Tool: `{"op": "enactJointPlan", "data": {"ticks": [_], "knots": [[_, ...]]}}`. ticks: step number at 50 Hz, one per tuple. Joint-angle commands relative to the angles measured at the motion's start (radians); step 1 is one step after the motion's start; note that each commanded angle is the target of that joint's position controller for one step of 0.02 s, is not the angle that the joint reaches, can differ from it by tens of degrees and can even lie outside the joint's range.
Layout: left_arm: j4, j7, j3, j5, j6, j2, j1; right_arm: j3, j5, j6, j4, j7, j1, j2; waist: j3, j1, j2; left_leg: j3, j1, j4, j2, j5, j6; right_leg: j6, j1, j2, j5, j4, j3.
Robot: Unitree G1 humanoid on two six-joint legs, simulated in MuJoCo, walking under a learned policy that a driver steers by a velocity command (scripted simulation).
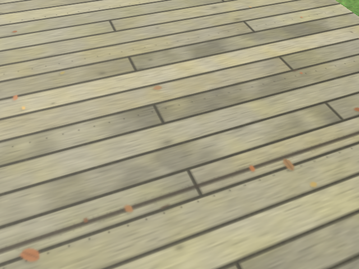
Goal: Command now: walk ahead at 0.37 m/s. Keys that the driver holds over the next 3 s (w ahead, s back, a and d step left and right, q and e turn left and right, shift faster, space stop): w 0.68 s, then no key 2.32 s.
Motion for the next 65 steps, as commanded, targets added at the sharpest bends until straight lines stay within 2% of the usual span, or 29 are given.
{"op": "enactJointPlan", "data": {"ticks": [1,2,4,7,11,17,21,23,24,25,26,27,28,30,33,36,40,45,47,48,49,50,51,54,57,61,63,64,65], "knots": [[-0.161,-0.004,-0.005,-0.013,-0.061,0.037,-0.234,-0.043,-0.023,-0.017,0.056,0.016,0.405,-0.186,0.007,-0.155,0.395,-0.905,0.517,-0.5,0.402,-0.122,0.231,-0.031,-0.699,0.103,-0.144,0.475,0.025],[-0.158,-0.002,0.002,-0.042,-0.075,0.06,-0.237,-0.031,-0.026,-0.03,0.033,0.019,0.304,-0.167,0.121,-0.101,0.276,-0.906,0.48,-0.513,0.43,-0.202,0.245,-0.059,-0.808,0.035,-0.071,0.55,0.08],[-0.124,0.005,0.005,-0.018,-0.068,0.071,-0.217,-0.013,-0.013,-0.034,0.005,0.023,0.162,-0.133,0.149,-0.036,0.101,-0.627,0.366,-0.473,0.356,0.005,0.168,-0.078,-0.746,-0.056,0.158,0.47,0.058],[-0.087,-0.016,0.017,0.0,-0.045,0.075,-0.192,0.006,-0.019,-0.022,0.03,0.022,0.146,-0.088,0.079,-0.013,0.166,-0.314,0.279,-0.488,0.225,0.414,0.07,-0.045,-0.532,-0.064,0.383,0.32,-0.01],[-0.15,-0.033,0.003,0.006,-0.049,0.031,-0.372,0.012,-0.002,-0.018,0.083,0.0,0.211,-0.092,0.082,-0.043,0.121,-0.162,0.305,-0.514,0.175,0.653,0.028,-0.033,-0.476,-0.021,0.529,0.07,-0.072],[-0.221,-0.094,-0.012,-0.008,-0.065,0.038,-0.568,0.017,0.003,-0.003,0.15,-0.015,0.28,-0.094,0.124,-0.096,0.125,-0.145,0.385,-0.553,0.2,0.481,0.049,-0.02,-0.392,0.005,0.598,-0.184,-0.09],[-0.255,-0.115,-0.024,-0.011,-0.086,0.028,-0.618,0.004,-0.004,0.011,0.173,-0.013,0.275,-0.123,0.131,-0.085,0.133,-0.145,0.512,-0.45,0.253,0.731,0.08,-0.053,-0.372,0.029,0.422,-0.241,-0.133],[-0.231,-0.098,0.001,-0.003,-0.092,0.084,-0.489,0.002,-0.007,0.016,0.169,-0.006,0.242,-0.128,0.026,0.007,0.206,-0.137,0.499,-0.255,0.241,1.16,0.065,-0.123,-0.115,0.094,0.351,-0.275,-0.174],[-0.173,-0.088,0.023,-0.003,-0.092,0.133,-0.271,0.002,-0.01,0.014,0.149,-0.003,0.182,-0.14,-0.09,0.117,0.208,-0.123,0.359,-0.046,0.213,1.198,0.039,-0.18,0.192,0.057,0.436,-0.276,-0.114],[-0.116,-0.075,0.045,0.014,-0.088,0.229,-0.012,0.01,-0.031,-0.002,0.109,0.001,0.137,-0.132,-0.292,0.2,0.081,-0.095,0.097,0.29,0.133,0.793,0.013,-0.267,0.59,-0.163,0.553,-0.226,0.155],[-0.081,-0.077,0.043,0.017,-0.081,0.242,0.044,0.044,-0.013,-0.023,0.135,0.026,0.313,0.001,-0.462,0.098,-0.205,-0.171,-0.262,0.598,-0.047,-0.211,-0.028,-0.437,0.907,-0.403,0.431,-0.317,0.636],[-0.075,-0.065,0.028,0.005,-0.07,0.155,0.023,0.013,0.02,-0.044,0.143,0.031,0.239,-0.122,-0.361,0.135,-0.118,-0.238,-0.34,0.665,0.0,-0.202,-0.011,-0.382,0.799,-0.359,0.335,-0.401,0.617],[-0.096,-0.06,0.017,-0.001,-0.075,0.13,-0.096,-0.001,0.038,-0.046,0.102,0.024,0.112,-0.165,-0.161,0.111,-0.086,-0.179,-0.391,0.65,0.052,-0.114,-0.014,-0.333,0.607,-0.326,0.354,-0.45,0.451],[-0.109,-0.071,0.002,0.006,-0.089,0.091,-0.217,-0.01,0.004,-0.031,0.08,-0.006,0.021,-0.14,-0.025,0.033,0.056,-0.13,-0.289,0.552,0.117,0.017,-0.02,-0.271,0.282,-0.239,0.508,-0.526,0.268],[-0.08,-0.073,-0.007,0.014,-0.093,0.072,-0.201,-0.007,0.005,-0.007,0.077,-0.014,0.073,-0.067,-0.003,-0.028,-0.008,-0.113,-0.205,0.464,0.157,0.076,-0.037,-0.265,0.131,-0.19,0.483,-0.611,0.162],[-0.052,-0.055,-0.003,0.019,-0.091,0.114,-0.165,-0.007,-0.008,-0.002,0.025,-0.021,-0.051,-0.08,0.069,-0.021,-0.008,-0.078,-0.245,0.287,0.161,0.185,-0.078,-0.252,0.056,-0.169,0.696,-0.626,0.069],[-0.014,-0.037,-0.004,0.012,-0.074,0.151,-0.09,0.02,-0.019,-0.014,-0.012,0.0,-0.19,-0.041,0.035,0.02,-0.015,-0.027,-0.116,-0.025,0.088,0.427,-0.082,-0.184,0.063,-0.102,0.867,-0.556,-0.045],[0.017,-0.034,-0.004,-0.008,-0.055,0.173,-0.079,0.013,-0.022,-0.007,-0.046,0.019,-0.241,-0.118,-0.006,0.009,-0.037,-0.075,-0.038,-0.188,0.061,0.403,-0.039,-0.148,0.203,-0.17,0.773,-0.424,0.031],[0.017,-0.032,-0.009,-0.004,-0.051,0.157,-0.081,-0.003,-0.037,-0.015,-0.008,0.014,-0.139,-0.166,-0.054,-0.036,0.001,-0.056,0.142,-0.298,0.048,0.576,-0.002,-0.096,0.2,-0.104,0.725,-0.269,0.016],[0.013,-0.033,-0.025,0.023,-0.059,0.115,-0.017,-0.017,-0.05,-0.019,-0.002,0.008,-0.07,-0.241,-0.154,-0.025,0.107,-0.163,0.373,-0.217,0.186,1.043,0.057,-0.051,0.079,-0.031,0.505,-0.087,-0.026],[0.063,-0.037,-0.057,0.016,-0.059,0.018,0.15,-0.005,-0.06,-0.006,0.001,0.009,-0.035,-0.218,-0.305,-0.002,0.292,-0.375,0.608,-0.195,0.403,1.233,0.241,0.014,-0.114,0.046,-0.018,0.169,-0.059],[0.076,-0.039,-0.045,0.003,-0.045,0.086,0.139,0.016,-0.042,0.003,0.006,0.021,-0.011,-0.136,-0.353,-0.031,0.265,-0.463,0.575,-0.25,0.418,1.094,0.274,0.035,-0.142,0.035,-0.245,0.284,0.004],[0.059,-0.036,-0.028,-0.006,-0.025,0.143,0.072,0.023,-0.026,0.008,0.003,0.028,-0.063,-0.126,-0.271,-0.024,0.193,-0.435,0.474,-0.291,0.374,0.856,0.236,0.044,-0.174,0.005,-0.233,0.335,0.021],[0.038,-0.005,-0.02,0.004,0.037,0.117,-0.037,0.028,-0.037,0.022,-0.025,0.02,-0.251,-0.132,-0.087,0.032,0.139,-0.321,0.141,-0.426,0.275,0.381,0.143,0.066,-0.107,-0.054,-0.08,0.203,-0.001],[0.058,0.009,-0.026,0.014,0.052,0.077,-0.018,0.028,-0.047,0.033,-0.014,0.013,-0.271,-0.125,-0.074,0.043,0.179,-0.234,0.027,-0.47,0.211,0.23,0.132,0.069,0.038,-0.026,0.011,0.035,-0.048],[0.077,0.0,-0.022,0.027,0.054,0.075,-0.026,0.031,-0.024,0.046,0.016,0.0,-0.259,-0.118,-0.049,0.052,0.17,-0.204,-0.04,-0.477,0.174,-0.09,0.086,0.033,0.174,-0.005,0.229,-0.204,-0.085],[0.065,-0.003,-0.021,0.044,0.051,0.1,-0.045,0.037,-0.025,0.049,0.043,0.0,-0.214,-0.102,0.02,0.039,0.127,-0.187,-0.078,-0.46,0.136,-0.215,0.008,-0.013,0.17,-0.059,0.224,-0.307,-0.031],[0.07,0.001,-0.008,0.029,0.05,0.16,-0.065,0.03,-0.026,0.051,0.04,-0.001,-0.189,-0.113,0.067,-0.003,0.033,-0.131,-0.046,-0.439,0.082,-0.169,-0.023,-0.043,0.065,-0.068,0.078,-0.324,-0.021],[0.078,-0.001,-0.009,0.022,0.041,0.142,-0.077,0.029,-0.029,0.052,0.045,-0.007,-0.202,-0.117,0.085,0.005,-0.014,-0.088,0.048,-0.385,0.053,-0.09,-0.041,-0.05,-0.046,-0.065,-0.039,-0.376,-0.004]]}}
Next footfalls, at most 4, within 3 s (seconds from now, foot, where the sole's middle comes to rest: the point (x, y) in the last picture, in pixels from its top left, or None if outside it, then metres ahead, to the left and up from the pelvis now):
0.48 right None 0.40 -0.08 -0.75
0.94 left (139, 237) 0.63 0.15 -0.75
1.26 right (204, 261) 0.54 -0.09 -0.75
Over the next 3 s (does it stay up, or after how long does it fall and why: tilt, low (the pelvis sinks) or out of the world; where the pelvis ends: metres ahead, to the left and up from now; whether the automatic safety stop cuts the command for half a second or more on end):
stays up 0.55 0.02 0.02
